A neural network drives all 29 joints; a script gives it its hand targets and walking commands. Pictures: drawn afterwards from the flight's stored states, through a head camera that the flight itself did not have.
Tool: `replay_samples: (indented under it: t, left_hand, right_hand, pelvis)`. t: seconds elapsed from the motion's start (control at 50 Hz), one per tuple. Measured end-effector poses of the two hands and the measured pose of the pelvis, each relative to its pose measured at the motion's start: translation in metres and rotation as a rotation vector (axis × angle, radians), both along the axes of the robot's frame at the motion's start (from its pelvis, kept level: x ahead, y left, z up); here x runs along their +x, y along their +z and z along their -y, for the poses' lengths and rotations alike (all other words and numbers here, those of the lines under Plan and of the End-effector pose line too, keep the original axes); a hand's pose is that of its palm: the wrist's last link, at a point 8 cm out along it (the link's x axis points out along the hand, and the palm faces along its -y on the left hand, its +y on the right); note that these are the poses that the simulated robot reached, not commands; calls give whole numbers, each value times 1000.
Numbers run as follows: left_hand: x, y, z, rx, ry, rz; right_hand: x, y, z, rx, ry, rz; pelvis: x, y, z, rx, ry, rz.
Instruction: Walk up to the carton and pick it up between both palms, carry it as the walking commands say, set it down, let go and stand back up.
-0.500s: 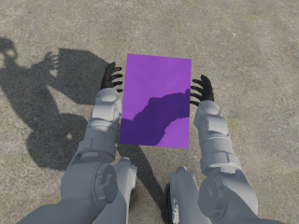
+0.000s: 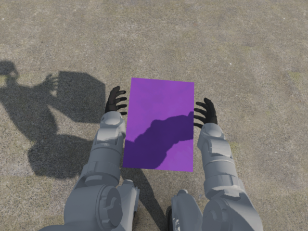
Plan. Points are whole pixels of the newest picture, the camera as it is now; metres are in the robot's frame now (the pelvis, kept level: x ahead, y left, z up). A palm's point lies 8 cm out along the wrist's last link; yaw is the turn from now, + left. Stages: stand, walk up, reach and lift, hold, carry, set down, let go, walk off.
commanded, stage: reach and lift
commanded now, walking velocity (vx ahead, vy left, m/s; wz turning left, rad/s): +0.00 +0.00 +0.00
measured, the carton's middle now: (158, 126) +0.43 +0.01 -0.12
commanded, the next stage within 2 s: none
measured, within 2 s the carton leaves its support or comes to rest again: neither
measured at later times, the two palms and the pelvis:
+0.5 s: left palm (106, 108) +0.39 +0.15 +0.05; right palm (219, 121) +0.39 -0.12 +0.05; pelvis +0.01 +0.00 +0.06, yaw +1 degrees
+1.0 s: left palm (100, 97) +0.38 +0.14 +0.12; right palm (238, 111) +0.38 -0.13 +0.12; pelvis +0.04 +0.01 +0.12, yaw +1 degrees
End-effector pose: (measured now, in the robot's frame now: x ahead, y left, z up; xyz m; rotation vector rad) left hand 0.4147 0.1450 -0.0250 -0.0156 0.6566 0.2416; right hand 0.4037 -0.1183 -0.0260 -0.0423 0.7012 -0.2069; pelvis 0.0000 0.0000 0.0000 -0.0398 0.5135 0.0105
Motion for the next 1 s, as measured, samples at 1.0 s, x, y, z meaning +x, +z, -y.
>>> replay_samples:
  t: [1.0]
  left_hand:
    - [-32, 141, 1, -41, -59, 7]
  right_hand:
    - [-27, 143, 10, 15, 33, 6]
  pelvis:
    - [40, 124, -8, 23, 1, 306]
